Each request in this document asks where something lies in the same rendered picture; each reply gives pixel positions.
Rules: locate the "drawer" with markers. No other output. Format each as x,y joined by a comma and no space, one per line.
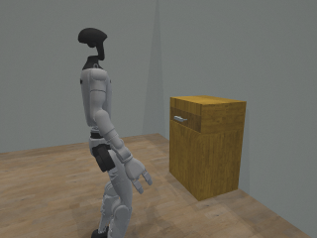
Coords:
193,120

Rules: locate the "handle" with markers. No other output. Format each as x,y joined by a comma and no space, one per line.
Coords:
178,118

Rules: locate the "cabinet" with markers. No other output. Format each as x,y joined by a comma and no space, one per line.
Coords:
208,163

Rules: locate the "robot right thigh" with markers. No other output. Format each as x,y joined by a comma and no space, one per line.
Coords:
108,161

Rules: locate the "right robot upper arm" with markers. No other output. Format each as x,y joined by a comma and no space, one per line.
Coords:
98,80

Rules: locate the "right robot hand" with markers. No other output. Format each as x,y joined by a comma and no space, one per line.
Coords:
133,169

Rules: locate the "robot left foot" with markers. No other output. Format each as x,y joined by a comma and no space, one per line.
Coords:
96,234

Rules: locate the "right robot forearm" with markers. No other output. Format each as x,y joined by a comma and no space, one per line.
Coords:
107,131

